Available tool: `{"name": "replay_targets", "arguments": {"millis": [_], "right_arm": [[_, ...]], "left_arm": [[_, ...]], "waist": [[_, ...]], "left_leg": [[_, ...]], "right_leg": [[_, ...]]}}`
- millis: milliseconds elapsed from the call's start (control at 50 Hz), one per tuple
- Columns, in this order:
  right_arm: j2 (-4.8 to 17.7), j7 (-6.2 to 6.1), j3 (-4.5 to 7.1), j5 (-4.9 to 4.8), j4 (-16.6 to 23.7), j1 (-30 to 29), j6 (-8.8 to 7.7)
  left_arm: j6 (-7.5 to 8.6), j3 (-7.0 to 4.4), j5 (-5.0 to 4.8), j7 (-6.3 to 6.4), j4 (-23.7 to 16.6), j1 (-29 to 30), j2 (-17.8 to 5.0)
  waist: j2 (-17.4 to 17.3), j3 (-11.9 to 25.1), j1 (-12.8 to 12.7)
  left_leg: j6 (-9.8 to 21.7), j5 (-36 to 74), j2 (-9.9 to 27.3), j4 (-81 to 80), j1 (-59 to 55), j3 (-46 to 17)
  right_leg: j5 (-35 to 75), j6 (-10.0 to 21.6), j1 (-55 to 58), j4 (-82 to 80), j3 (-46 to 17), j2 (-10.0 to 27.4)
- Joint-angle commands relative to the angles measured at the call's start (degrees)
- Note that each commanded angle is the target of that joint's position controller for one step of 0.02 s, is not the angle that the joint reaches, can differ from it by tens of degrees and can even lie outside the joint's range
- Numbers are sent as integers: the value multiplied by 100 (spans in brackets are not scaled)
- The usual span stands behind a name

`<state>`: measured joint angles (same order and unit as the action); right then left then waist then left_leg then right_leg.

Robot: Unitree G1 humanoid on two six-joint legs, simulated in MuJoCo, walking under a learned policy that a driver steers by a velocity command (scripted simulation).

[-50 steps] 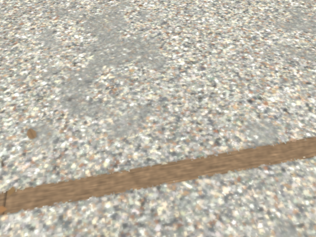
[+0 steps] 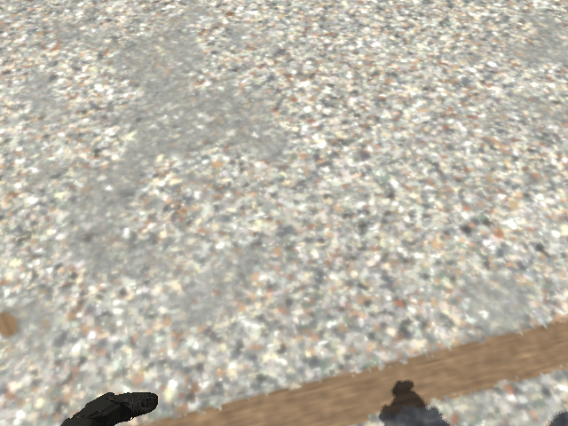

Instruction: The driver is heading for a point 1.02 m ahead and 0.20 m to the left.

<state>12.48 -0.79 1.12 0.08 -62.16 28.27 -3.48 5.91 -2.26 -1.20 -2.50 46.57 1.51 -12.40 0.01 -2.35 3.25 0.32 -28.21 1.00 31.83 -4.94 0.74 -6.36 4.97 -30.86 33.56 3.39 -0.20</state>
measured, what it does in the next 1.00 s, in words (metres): walks ahead: left foot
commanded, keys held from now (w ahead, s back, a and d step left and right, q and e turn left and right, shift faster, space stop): w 1.00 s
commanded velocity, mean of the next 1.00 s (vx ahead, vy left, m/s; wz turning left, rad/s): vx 0.50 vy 0.00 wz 0.00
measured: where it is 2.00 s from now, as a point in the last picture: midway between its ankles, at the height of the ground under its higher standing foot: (253, 203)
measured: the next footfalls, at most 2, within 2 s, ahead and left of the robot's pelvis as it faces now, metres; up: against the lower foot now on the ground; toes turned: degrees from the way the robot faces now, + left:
left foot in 0.52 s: +0.48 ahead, +0.14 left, +0.00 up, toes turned +3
right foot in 1.10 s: +0.80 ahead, -0.10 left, +0.00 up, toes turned -2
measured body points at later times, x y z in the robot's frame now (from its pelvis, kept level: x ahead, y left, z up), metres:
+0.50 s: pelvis +0.29 +0.02 +0.02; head +0.31 +0.03 +0.47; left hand +0.23 +0.29 -0.12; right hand +0.50 -0.21 -0.08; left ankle +0.45 +0.14 -0.70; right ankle +0.14 -0.10 -0.71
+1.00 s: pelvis +0.56 +0.04 +0.03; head +0.58 +0.04 +0.48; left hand +0.76 +0.27 -0.08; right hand +0.53 -0.22 -0.11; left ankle +0.44 +0.14 -0.71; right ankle +0.75 -0.11 -0.67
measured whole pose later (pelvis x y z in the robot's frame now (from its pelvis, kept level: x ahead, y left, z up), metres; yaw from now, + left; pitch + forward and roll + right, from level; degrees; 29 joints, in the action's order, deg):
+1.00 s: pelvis +0.56 +0.04 +0.03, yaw +0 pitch +2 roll +2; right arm 13.4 -0.2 2.9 -0.6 -56.2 22.7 -4.7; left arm 4.6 -2.4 -1.0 -1.4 50.1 -1.7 -13.5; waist 2.4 -0.1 4.1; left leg 2.2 -15.8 -3.3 10.6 -2.9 3.4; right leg 3.4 1.6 -36.5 32.8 -0.5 5.2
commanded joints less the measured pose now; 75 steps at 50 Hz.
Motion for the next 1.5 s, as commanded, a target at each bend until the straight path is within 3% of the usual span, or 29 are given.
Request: {"name": "replay_targets", "arguments": {"millis": [20, 40, 80, 120, 180, 320, 420, 480, 520, 540, 560, 580, 600, 640, 680, 800, 900, 1000, 1040, 1080, 1100, 1120, 1140, 1160, 1200, 1220, 1260, 1320, 1500], "right_arm": [[163, 132, -58, -152, 364, 498, -363], [659, 140, 75, -305, 683, -310, -469], [714, 44, 139, -205, 870, -914, -471], [465, 19, 163, -129, 840, -603, -301], [431, -18, 194, -100, 986, -840, -155], [420, 82, 210, -70, 1503, -2507, -210], [459, 256, 169, -131, 1789, -3200, -239], [697, 331, 243, -132, 1822, -2915, -287], [1126, 275, 479, -115, 1407, -1445, -308], [1605, 210, 605, -44, 1199, -350, -292], [1888, 257, 651, -26, 1062, -100, -266], [1282, 262, 483, -46, 1129, -210, -284], [1053, 243, 409, -55, 1232, -714, -301], [811, 262, 324, 12, 1380, -1466, -307], [618, 288, 270, 59, 1312, -1515, -328], [906, 123, 340, 6, 1061, -972, -286], [969, 51, 341, -56, 891, -562, -227], [1034, 11, 396, -98, 670, -273, -100], [1091, -8, 428, -116, 668, -360, -50], [1064, -5, 402, -108, 745, -607, 4], [879, 1, 310, -41, 893, -648, 2], [139, 39, 110, -46, 950, 67, -103], [493, 58, 184, -167, 852, -66, -225], [915, 59, 314, -313, 1001, -522, -277], [868, -16, 361, -249, 1127, -1042, -231], [791, -37, 407, -218, 1083, -929, -133], [478, -24, 388, -220, 1044, -715, 39], [496, -38, 439, -175, 1236, -1048, 154], [310, 267, 325, -116, 1904, -2625, 82]], "left_arm": [[-52, -386, 72, 59, 567, -2834, -1302], [-8, -284, 29, 71, 516, -2200, -995], [75, -128, 111, 30, 353, -1250, -593], [112, -72, 162, -10, 474, -1156, -415], [130, -100, 133, 61, 670, -1465, -643], [28, -142, 62, 300, 849, -2208, -953], [-102, -185, 0, 303, 1066, -2668, -1029], [-194, -246, -1, 321, 1057, -2533, -1144], [-249, -202, 52, 316, 966, -2325, -1057], [-235, -91, 169, 316, 807, -2423, -825], [-92, 131, 121, 239, 841, -3161, 2], [52, -8, -25, 217, 891, -2788, -659], [137, -95, -145, 200, 701, -2210, -985], [124, -136, -28, 274, 613, -1756, -923], [-28, -146, -1, 274, 654, -1954, -696], [-156, -165, 97, 289, 351, -1090, -568], [-86, -97, 52, 199, 96, -136, -439], [-7, -71, 0, 38, -179, 430, -513], [34, -126, 4, -3, -178, 230, -664], [68, -339, 25, 39, 171, -1034, -1037], [76, -474, 108, 100, 424, -2158, -1445], [30, -592, 176, 129, 558, -2753, -1927], [20, -439, 126, 134, 536, -2722, -1430], [32, -346, 86, 155, 476, -2226, -1134], [70, -233, 128, 144, 371, -1400, -742], [105, -183, 178, 133, 379, -1188, -574], [140, -210, 209, 127, 467, -1136, -587], [166, -277, 231, 212, 576, -1244, -794], [-34, -355, 137, 400, 742, -1909, -1094]], "waist": [[1231, 2662, -1069], [945, 1442, -942], [36, 634, -513], [296, 499, -168], [313, 122, -86], [268, -168, -546], [286, -332, -754], [454, -112, -484], [406, 821, 229], [-329, 1753, 524], [-1907, 2396, 82], [-1216, 2186, 272], [-896, 1408, 193], [-222, 694, -143], [-416, 582, -400], [-266, 119, -312], [-321, -111, -15], [-380, -300, 55], [-465, -150, -133], [-501, 580, -825], [-144, 1432, -1218], [1260, 2287, -959], [1297, 2544, -1083], [1023, 1611, -999], [435, 685, -649], [546, 507, -442], [580, 346, -276], [370, 91, -236], [127, -366, -741]], "left_leg": [[183, -302, -428, 4851, 4273, -946], [318, 44, -62, 5045, 4804, -803], [372, 1084, 508, 4428, 4277, -595], [368, 1370, 747, 3941, 3656, -632], [223, 1609, 840, 3369, 3934, -481], [-10, 3573, 579, 768, 4269, -124], [118, 3208, 442, -51, 4400, -130], [363, 2521, 259, -307, 3847, -27], [641, 2494, -48, -371, 1785, 237], [1030, 2572, 1083, -244, -63, -1080], [1897, 1348, 2204, -1053, -1827, -3857], [1657, 886, 2066, -1430, -1650, -4106], [1397, 1259, 1902, -1482, -910, -3213], [1267, 2480, 1521, -1791, 614, -2049], [1233, 2791, 1242, -2110, 1177, -1504], [1282, 3294, 1155, -2502, 1181, -838], [1082, 3037, 976, -2578, 994, -400], [1028, 3317, 1363, -2177, 106, -441], [931, 4003, 1438, -1815, -37, -504], [735, 5426, 1080, -443, 299, -341], [536, 4390, 723, 1141, 1427, -128], [105, 1199, -300, 3389, 3793, 59], [151, -452, -305, 4300, 4396, -849], [229, -140, 10, 4572, 4856, -876], [269, 794, 536, 4031, 4506, -655], [290, 1053, 700, 3777, 4147, -707], [288, 1282, 774, 3602, 3829, -686], [214, 1949, 777, 3169, 4323, -778], [239, 3109, 597, 886, 4776, -63]], "right_leg": [[-1955, 1634, 5647, -1841, -5083, 2268], [-1785, 1237, 4699, -1928, -4124, 2039], [-383, 940, 2780, -2184, -2608, 1658], [-70, 851, 2025, -2476, -1876, 1295], [184, 964, 1615, -2803, -1379, 1216], [431, 687, 2068, -2912, -738, 1002], [568, 622, 3111, -2506, -749, 1379], [1597, 462, 3554, -1924, -787, 1557], [3064, 210, 3172, -179, -410, 1092], [1507, -1, 1911, 1758, -116, 701], [-2331, -316, -377, 3581, -354, -406], [-2595, -185, -980, 4255, -1137, -115], [-2074, -79, -1287, 4300, -1018, 176], [-1181, -120, -824, 3729, -795, 672], [-871, -153, -309, 3338, -801, 854], [308, -433, -1089, 1846, -658, 916], [1289, -433, -820, 331, -381, 639], [778, -231, -943, -296, -384, 514], [379, -91, -419, -455, -319, 378], [317, 126, 1442, -622, -82, 37], [439, 444, 3307, -365, -849, 787], [-550, 1261, 5451, -827, -3425, 2279], [-1079, 1296, 5406, -1485, -4433, 2449], [-1143, 983, 4646, -1589, -3525, 2296], [-652, 640, 2964, -2009, -2182, 1884], [-425, 516, 2466, -2220, -1671, 1667], [-75, 536, 1984, -2512, -1108, 1569], [463, 569, 1992, -2693, -485, 1544], [1143, 384, 3135, -2593, 638, 1629]]}}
